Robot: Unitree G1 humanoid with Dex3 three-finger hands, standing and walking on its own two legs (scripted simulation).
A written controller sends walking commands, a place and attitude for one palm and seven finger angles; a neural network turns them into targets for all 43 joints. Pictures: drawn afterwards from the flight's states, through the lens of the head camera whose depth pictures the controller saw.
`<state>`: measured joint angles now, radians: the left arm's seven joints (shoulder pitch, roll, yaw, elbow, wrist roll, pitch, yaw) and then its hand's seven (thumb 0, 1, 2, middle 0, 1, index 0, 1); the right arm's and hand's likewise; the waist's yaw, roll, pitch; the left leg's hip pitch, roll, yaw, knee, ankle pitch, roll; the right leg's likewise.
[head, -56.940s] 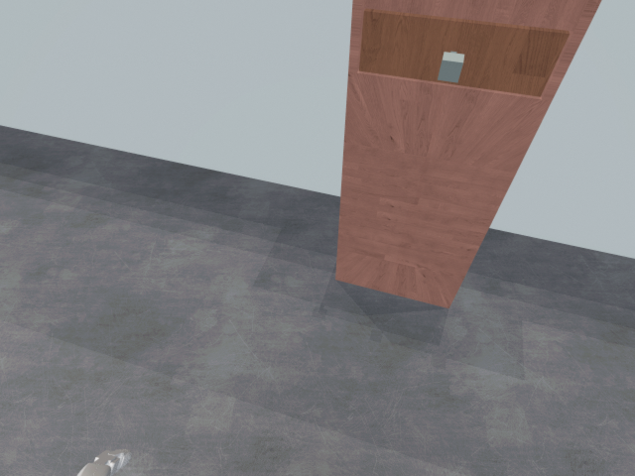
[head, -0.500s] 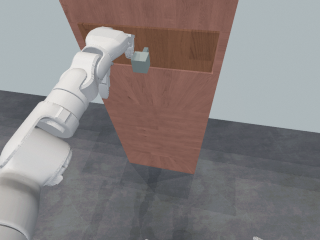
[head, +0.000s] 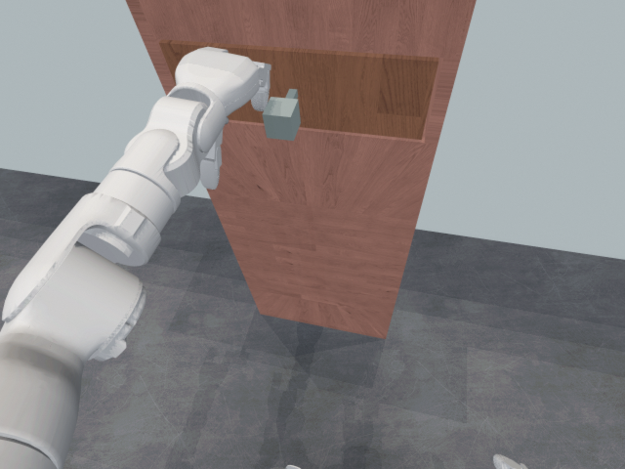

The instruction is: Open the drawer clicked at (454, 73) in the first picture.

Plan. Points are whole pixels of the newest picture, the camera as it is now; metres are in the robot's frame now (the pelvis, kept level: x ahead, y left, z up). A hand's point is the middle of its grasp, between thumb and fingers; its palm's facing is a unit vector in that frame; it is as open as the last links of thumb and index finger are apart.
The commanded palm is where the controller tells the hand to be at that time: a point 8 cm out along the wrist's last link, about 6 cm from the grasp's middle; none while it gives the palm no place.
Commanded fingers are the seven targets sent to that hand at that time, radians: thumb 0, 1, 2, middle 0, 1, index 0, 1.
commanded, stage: re-aim the fingers above the handle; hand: left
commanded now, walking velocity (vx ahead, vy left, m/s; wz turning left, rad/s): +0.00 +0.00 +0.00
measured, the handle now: (286, 109) +0.56 +0.08 +0.14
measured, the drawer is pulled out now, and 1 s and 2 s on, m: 0.00 0.00 0.00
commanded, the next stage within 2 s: lower the fingers behind the handle in 1.84 s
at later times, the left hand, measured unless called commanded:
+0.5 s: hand (224, 119) +0.49 +0.15 +0.17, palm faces -0.07 +0.14 -0.99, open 13.0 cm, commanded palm +0.52 +0.06 +0.28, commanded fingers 0.00 -0.50 0.30 -0.30 -1.20 -0.30 -1.20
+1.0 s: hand (348, 54) +0.51 +0.00 +0.24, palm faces +0.17 -0.04 -0.98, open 13.4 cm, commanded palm +0.47 +0.08 +0.27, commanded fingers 0.00 -0.50 0.30 -0.30 -1.20 -0.30 -1.20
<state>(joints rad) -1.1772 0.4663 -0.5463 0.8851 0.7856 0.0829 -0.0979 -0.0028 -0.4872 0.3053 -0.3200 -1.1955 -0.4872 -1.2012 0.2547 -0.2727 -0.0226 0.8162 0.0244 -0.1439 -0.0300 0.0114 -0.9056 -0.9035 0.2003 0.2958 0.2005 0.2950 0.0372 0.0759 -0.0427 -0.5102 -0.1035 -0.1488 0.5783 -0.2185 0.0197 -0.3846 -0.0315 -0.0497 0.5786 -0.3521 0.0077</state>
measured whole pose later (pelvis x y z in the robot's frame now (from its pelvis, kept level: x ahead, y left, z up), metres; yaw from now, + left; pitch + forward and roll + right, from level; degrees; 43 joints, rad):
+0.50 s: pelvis +0.00 +0.00 +0.00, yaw +0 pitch +9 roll +0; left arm -1.17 0.48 -0.54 0.87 0.79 0.07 -0.10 0.00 -0.49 0.31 -0.32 -1.20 -0.49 -1.21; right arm 0.26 -0.27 -0.03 0.81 0.02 -0.14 -0.02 0.01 -0.91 -0.90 0.20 0.30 0.20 0.29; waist 0.04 0.08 -0.04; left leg -0.51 -0.10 -0.15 0.58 -0.22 0.02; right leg -0.39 -0.03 -0.05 0.58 -0.35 0.01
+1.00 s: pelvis +0.00 -0.01 +0.01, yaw -11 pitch +8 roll +1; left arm -1.18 0.35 -0.20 1.00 1.02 0.31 0.06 0.00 -0.49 0.31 -0.46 -1.30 -0.38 -1.28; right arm 0.23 -0.27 0.05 0.71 0.07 0.22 -0.09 0.01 -0.91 -0.90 0.20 0.30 0.20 0.29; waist -0.12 0.08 -0.12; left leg -0.42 -0.01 0.03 0.48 -0.21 0.01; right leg -0.39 0.04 0.13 0.55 -0.30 0.00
